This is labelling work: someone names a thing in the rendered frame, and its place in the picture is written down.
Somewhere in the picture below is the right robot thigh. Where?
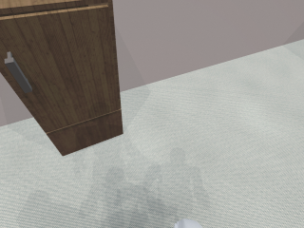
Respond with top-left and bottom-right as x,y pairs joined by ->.
174,218 -> 202,228

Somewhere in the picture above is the cupboard door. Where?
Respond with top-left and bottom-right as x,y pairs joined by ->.
0,5 -> 119,132

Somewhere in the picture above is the handle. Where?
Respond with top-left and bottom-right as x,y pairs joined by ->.
4,51 -> 32,93

